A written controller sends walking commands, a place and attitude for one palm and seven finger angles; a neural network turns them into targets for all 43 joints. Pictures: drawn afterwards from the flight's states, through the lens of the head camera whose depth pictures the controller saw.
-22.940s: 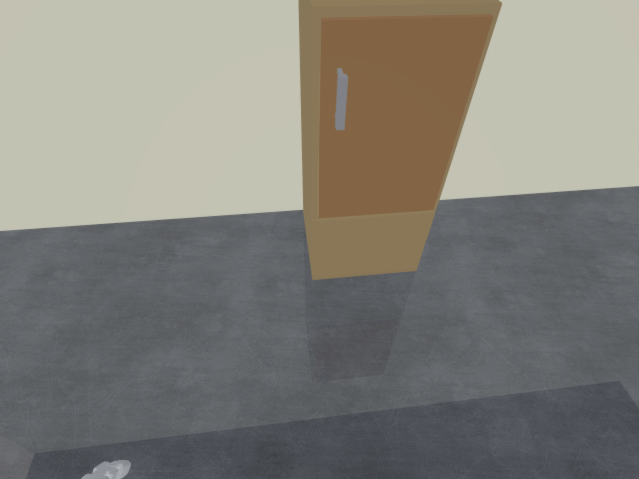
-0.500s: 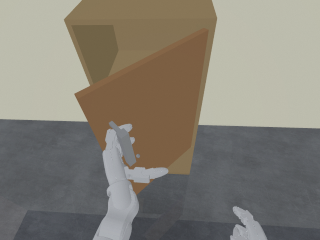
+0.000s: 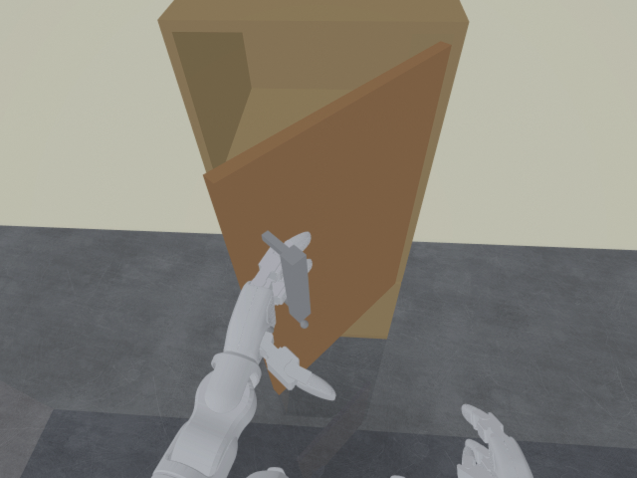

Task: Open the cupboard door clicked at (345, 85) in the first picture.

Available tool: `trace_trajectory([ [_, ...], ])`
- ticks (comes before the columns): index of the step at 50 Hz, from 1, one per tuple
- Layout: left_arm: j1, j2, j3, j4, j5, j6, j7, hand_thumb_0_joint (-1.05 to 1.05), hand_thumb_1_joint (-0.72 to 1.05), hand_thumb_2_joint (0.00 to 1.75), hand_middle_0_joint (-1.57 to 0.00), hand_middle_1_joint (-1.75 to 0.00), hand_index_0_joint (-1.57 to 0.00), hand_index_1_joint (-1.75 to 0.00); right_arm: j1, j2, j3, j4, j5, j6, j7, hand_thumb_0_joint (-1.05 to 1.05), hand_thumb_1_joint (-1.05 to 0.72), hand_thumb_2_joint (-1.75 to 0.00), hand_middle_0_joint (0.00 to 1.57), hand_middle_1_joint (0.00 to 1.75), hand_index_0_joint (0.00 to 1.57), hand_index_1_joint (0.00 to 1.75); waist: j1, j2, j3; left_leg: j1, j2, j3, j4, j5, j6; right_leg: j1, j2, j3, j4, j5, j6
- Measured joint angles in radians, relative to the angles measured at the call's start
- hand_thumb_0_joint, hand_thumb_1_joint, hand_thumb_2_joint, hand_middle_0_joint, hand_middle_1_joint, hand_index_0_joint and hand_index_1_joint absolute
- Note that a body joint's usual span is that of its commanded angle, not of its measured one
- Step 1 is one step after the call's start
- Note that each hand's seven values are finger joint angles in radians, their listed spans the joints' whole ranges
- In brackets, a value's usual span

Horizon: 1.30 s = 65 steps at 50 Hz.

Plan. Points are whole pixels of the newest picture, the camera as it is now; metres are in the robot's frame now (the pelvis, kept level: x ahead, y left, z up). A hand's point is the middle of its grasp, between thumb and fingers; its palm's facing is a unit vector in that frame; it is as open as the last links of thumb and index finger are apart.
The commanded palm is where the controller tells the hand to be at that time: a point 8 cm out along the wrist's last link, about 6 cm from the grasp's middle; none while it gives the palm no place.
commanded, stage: slide the hand sideways off the handle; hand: left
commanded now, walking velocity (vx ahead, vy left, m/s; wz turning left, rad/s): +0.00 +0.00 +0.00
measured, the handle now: (286, 277) +0.35 +0.07 +0.07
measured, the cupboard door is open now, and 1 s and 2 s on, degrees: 49 48 48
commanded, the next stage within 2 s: draw the hand back to the body in 1.00 s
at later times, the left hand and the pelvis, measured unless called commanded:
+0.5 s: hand (281, 343) +0.26 +0.06 +0.07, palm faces -0.08 -1.00 +0.02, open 16.1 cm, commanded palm +0.23 +0.12 +0.07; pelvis +0.01 +0.00 +0.00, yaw -1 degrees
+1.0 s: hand (236, 390) +0.20 +0.10 +0.07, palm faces -0.03 -1.00 -0.03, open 16.3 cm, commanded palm +0.18 +0.16 +0.07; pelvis +0.02 -0.02 -0.02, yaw +0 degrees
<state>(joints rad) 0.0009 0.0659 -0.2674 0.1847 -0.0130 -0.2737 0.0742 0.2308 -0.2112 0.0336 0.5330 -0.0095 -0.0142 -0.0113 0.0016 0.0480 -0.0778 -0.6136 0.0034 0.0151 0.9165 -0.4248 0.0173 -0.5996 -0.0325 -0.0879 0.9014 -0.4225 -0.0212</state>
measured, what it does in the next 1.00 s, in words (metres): stands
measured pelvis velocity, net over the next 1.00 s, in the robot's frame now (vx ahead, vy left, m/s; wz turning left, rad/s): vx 0.02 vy -0.02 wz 0.01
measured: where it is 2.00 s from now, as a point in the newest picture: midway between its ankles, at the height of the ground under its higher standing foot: outside the picture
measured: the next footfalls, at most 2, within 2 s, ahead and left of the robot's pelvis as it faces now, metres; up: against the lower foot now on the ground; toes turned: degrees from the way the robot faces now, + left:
none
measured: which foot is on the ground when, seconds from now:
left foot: down 0.00-1.00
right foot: down 0.00-1.00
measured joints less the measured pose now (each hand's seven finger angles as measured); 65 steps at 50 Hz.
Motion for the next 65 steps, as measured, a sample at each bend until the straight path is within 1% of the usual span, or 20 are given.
trace_trajectory([
  [2, -0.003, -0.020, 0.009, 0.005, -0.055, 0.019, -0.022, -0.01, -0.50, 0.30, -0.22, -0.37, -0.18, -0.37, 0.002, -0.006, 0.004, -0.001, 0.013, -0.010, -0.006, 0.01, -0.90, -0.90, 0.20, 0.30, 0.20, 0.30, -0.004, 0.004, 0.009, 0.009, -0.001, 0.007, -0.007, 0.003, 0.005, 0.008, -0.001, 0.007, -0.009, 0.007, 0.006],
  [3, -0.004, -0.037, 0.016, 0.008, -0.072, 0.029, -0.016, -0.01, -0.50, 0.30, -0.21, -0.36, -0.17, -0.36, 0.004, -0.007, 0.007, -0.002, 0.016, -0.014, -0.007, 0.02, -0.90, -0.90, 0.20, 0.30, 0.20, 0.30, -0.006, 0.003, 0.011, 0.013, -0.003, 0.011, -0.012, 0.006, 0.007, 0.009, -0.002, 0.011, -0.013, 0.011, 0.009],
  [4, -0.002, -0.052, 0.020, 0.006, -0.077, 0.036, -0.007, -0.01, -0.50, 0.30, -0.20, -0.35, -0.18, -0.35, 0.006, -0.007, 0.008, -0.004, 0.016, -0.017, -0.007, 0.02, -0.90, -0.90, 0.20, 0.30, 0.20, 0.30, -0.007, -0.001, 0.012, 0.015, -0.004, 0.016, -0.018, 0.009, 0.009, 0.009, -0.004, 0.016, -0.016, 0.014, 0.011],
  [6, 0.006, -0.075, 0.020, -0.006, -0.064, 0.048, 0.025, -0.01, -0.50, 0.30, -0.18, -0.34, -0.19, -0.35, 0.013, -0.003, 0.009, -0.012, 0.012, -0.023, -0.001, 0.02, -0.90, -0.90, 0.20, 0.30, 0.20, 0.30, -0.009, -0.010, 0.009, 0.016, -0.006, 0.024, -0.025, 0.012, 0.012, 0.005, -0.006, 0.024, -0.017, 0.017, 0.014],
  [9, 0.034, -0.093, 0.019, -0.032, -0.019, 0.042, 0.072, -0.01, -0.50, 0.30, -0.17, -0.32, -0.20, -0.33, 0.022, 0.005, 0.008, -0.029, 0.003, -0.026, 0.017, 0.02, -0.90, -0.90, 0.20, 0.30, 0.20, 0.30, -0.011, -0.023, -0.002, 0.010, -0.006, 0.034, -0.024, 0.011, 0.014, -0.007, -0.006, 0.034, -0.011, 0.016, 0.016],
  [11, 0.064, -0.091, 0.017, -0.058, 0.007, 0.033, 0.086, -0.01, -0.50, 0.30, -0.17, -0.32, -0.19, -0.33, 0.027, 0.011, 0.008, -0.039, -0.002, -0.023, 0.028, 0.02, -0.90, -0.90, 0.20, 0.30, 0.20, 0.30, -0.012, -0.030, -0.008, 0.006, -0.004, 0.038, -0.019, 0.006, 0.014, -0.014, -0.004, 0.039, -0.005, 0.012, 0.016],
  [13, 0.098, -0.081, 0.016, -0.088, 0.020, 0.026, 0.088, -0.01, -0.50, 0.30, -0.17, -0.32, -0.19, -0.32, 0.030, 0.014, 0.009, -0.050, -0.003, -0.019, 0.033, 0.02, -0.90, -0.90, 0.20, 0.30, 0.20, 0.30, -0.012, -0.033, -0.010, 0.005, -0.001, 0.039, -0.012, -0.001, 0.014, -0.015, -0.001, 0.039, 0.000, 0.008, 0.015],
  [17, 0.158, -0.043, 0.017, -0.145, 0.027, 0.029, 0.065, -0.01, -0.50, 0.30, -0.18, -0.32, -0.18, -0.31, 0.030, 0.012, 0.012, -0.067, 0.000, -0.008, 0.031, 0.02, -0.90, -0.90, 0.20, 0.30, 0.20, 0.30, -0.008, -0.031, -0.008, 0.007, 0.003, 0.033, -0.002, -0.011, 0.011, -0.008, 0.003, 0.034, 0.004, 0.000, 0.012],
  [20, 0.197, -0.023, 0.021, -0.188, 0.010, 0.036, 0.047, -0.01, -0.50, 0.30, -0.18, -0.32, -0.18, -0.31, 0.025, 0.006, 0.012, -0.079, 0.004, -0.010, 0.025, 0.02, -0.90, -0.90, 0.20, 0.30, 0.20, 0.30, -0.006, -0.020, -0.005, 0.008, 0.005, 0.026, 0.004, -0.016, 0.009, -0.003, 0.005, 0.027, 0.004, -0.005, 0.011],
  [25, 0.267, -0.022, 0.033, -0.258, -0.016, 0.046, 0.025, -0.01, -0.50, 0.30, -0.18, -0.32, -0.19, -0.32, 0.020, 0.001, 0.011, -0.093, 0.006, -0.022, 0.019, 0.02, -0.90, -0.90, 0.20, 0.30, 0.20, 0.30, -0.001, -0.012, -0.008, 0.005, 0.005, 0.021, 0.006, -0.024, 0.005, -0.005, 0.005, 0.022, 0.008, -0.015, 0.008],
  [28, 0.318, -0.023, 0.043, -0.301, -0.018, 0.044, 0.013, -0.01, -0.50, 0.30, -0.17, -0.32, -0.19, -0.32, 0.023, 0.001, 0.010, -0.102, 0.005, -0.028, 0.019, 0.02, -0.90, -0.90, 0.20, 0.30, 0.20, 0.30, 0.003, -0.013, -0.015, 0.001, 0.006, 0.018, 0.009, -0.029, 0.001, -0.010, 0.006, 0.019, 0.015, -0.024, 0.004],
  [32, 0.389, -0.008, 0.060, -0.356, -0.015, 0.035, -0.007, -0.01, -0.50, 0.30, -0.17, -0.31, -0.18, -0.31, 0.028, 0.001, 0.007, -0.115, 0.003, -0.034, 0.020, 0.02, -0.90, -0.90, 0.20, 0.30, 0.20, 0.30, 0.006, -0.014, -0.022, -0.006, 0.008, 0.011, 0.019, -0.039, -0.006, -0.017, 0.008, 0.013, 0.028, -0.039, -0.002],
  [36, 0.459, 0.017, 0.094, -0.402, -0.032, 0.022, -0.045, -0.01, -0.50, 0.30, -0.16, -0.31, -0.17, -0.31, 0.033, -0.002, 0.004, -0.121, 0.004, -0.039, 0.016, 0.02, -0.90, -0.90, 0.20, 0.30, 0.20, 0.30, 0.010, -0.014, -0.027, -0.016, 0.012, 0.003, 0.032, -0.049, -0.014, -0.025, 0.012, 0.006, 0.043, -0.052, -0.010],
  [42, 0.542, 0.055, 0.167, -0.446, -0.086, -0.009, -0.113, -0.01, -0.50, 0.30, -0.16, -0.31, -0.16, -0.30, 0.038, -0.013, -0.004, -0.120, 0.009, -0.056, 0.002, 0.02, -0.90, -0.90, 0.20, 0.30, 0.20, 0.30, 0.013, -0.010, -0.035, -0.041, 0.018, -0.013, 0.059, -0.062, -0.025, -0.044, 0.017, -0.010, 0.066, -0.068, -0.019],
  [48, 0.582, 0.066, 0.205, -0.476, -0.133, -0.038, -0.181, -0.01, -0.50, 0.30, -0.15, -0.31, -0.15, -0.30, 0.041, -0.027, -0.016, -0.117, 0.016, -0.079, -0.009, 0.02, -0.90, -0.90, 0.20, 0.30, 0.20, 0.30, 0.013, -0.003, -0.042, -0.077, 0.020, -0.025, 0.093, -0.071, -0.031, -0.074, 0.018, -0.021, 0.096, -0.079, -0.024],
  [52, 0.593, 0.077, 0.223, -0.479, -0.149, -0.040, -0.215, -0.01, -0.50, 0.30, -0.15, -0.30, -0.15, -0.30, 0.041, -0.028, -0.022, -0.116, 0.022, -0.082, -0.016, 0.02, -0.90, -0.90, 0.20, 0.30, 0.20, 0.30, 0.012, -0.001, -0.045, -0.091, 0.020, -0.027, 0.109, -0.075, -0.031, -0.088, 0.018, -0.022, 0.110, -0.083, -0.024],
  [57, 0.584, 0.074, 0.215, -0.487, -0.160, -0.032, -0.217, -0.01, -0.50, 0.30, -0.15, -0.30, -0.15, -0.30, 0.044, -0.029, -0.022, -0.123, 0.026, -0.095, -0.022, 0.02, -0.90, -0.90, 0.20, 0.30, 0.20, 0.30, 0.010, 0.006, -0.044, -0.107, 0.020, -0.028, 0.127, -0.077, -0.028, -0.101, 0.018, -0.023, 0.123, -0.081, -0.023],
  [59, 0.574, 0.080, 0.216, -0.496, -0.157, -0.023, -0.213, -0.01, -0.50, 0.30, -0.15, -0.30, -0.15, -0.30, 0.046, -0.025, -0.020, -0.124, 0.028, -0.097, -0.026, 0.02, -0.90, -0.90, 0.20, 0.30, 0.20, 0.30, 0.012, 0.005, -0.043, -0.107, 0.022, -0.025, 0.129, -0.076, -0.026, -0.102, 0.019, -0.020, 0.124, -0.079, -0.022],
  [62, 0.561, 0.104, 0.234, -0.517, -0.154, -0.005, -0.202, -0.01, -0.50, 0.30, -0.15, -0.30, -0.15, -0.30, 0.052, -0.017, -0.015, -0.122, 0.033, -0.096, -0.030, 0.02, -0.90, -0.90, 0.20, 0.30, 0.20, 0.30, 0.013, 0.006, -0.045, -0.092, 0.023, -0.021, 0.123, -0.074, -0.024, -0.088, 0.021, -0.016, 0.115, -0.074, -0.020],
  [65, 0.564, 0.117, 0.265, -0.541, -0.168, 0.019, -0.195, -0.01, -0.50, 0.30, -0.15, -0.30, -0.15, -0.30, 0.061, -0.011, -0.008, -0.118, 0.041, -0.096, -0.032, 0.02, -0.90, -0.90, 0.20, 0.30, 0.20, 0.30, 0.012, 0.011, -0.051, -0.065, 0.024, -0.018, 0.103, -0.069, -0.020, -0.060, 0.023, -0.012, 0.092, -0.065, -0.016],
])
